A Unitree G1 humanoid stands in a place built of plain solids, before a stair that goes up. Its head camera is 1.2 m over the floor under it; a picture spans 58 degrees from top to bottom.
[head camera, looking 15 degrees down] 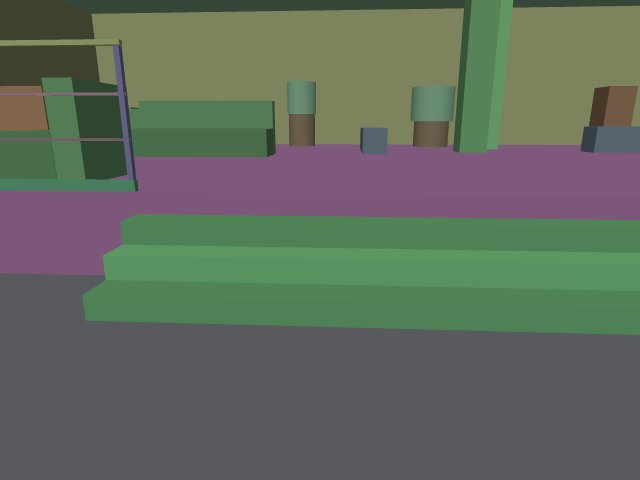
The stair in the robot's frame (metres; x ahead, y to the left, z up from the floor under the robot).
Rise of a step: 0.17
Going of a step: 0.28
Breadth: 4.68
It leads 3 degrees to the right of straight ahead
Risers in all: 4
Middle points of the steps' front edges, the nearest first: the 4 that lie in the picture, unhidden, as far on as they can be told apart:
2.37 -0.86 0.17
2.65 -0.87 0.35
2.93 -0.89 0.52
3.20 -0.90 0.69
